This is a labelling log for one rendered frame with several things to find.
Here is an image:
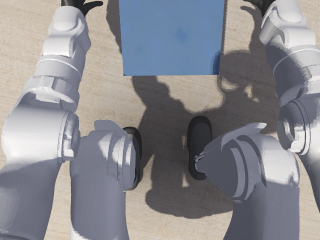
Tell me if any right robot foot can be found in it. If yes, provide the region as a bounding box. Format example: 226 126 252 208
187 115 212 181

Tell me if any robot left upper arm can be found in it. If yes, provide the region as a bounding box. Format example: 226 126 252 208
0 104 81 240

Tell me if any robot left thigh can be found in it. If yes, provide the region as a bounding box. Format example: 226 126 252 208
70 130 136 240

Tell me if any carton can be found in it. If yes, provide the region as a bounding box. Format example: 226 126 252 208
118 0 225 76

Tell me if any robot right forearm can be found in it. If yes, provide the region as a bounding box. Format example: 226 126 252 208
259 0 320 106

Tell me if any robot right hand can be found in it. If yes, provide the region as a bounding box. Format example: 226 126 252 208
243 0 276 18

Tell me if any robot left hand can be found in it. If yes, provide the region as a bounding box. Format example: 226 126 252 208
61 0 104 18

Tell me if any robot left forearm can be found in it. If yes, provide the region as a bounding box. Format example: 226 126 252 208
1 5 91 156

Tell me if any robot right upper arm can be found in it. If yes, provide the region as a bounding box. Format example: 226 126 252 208
276 96 320 213

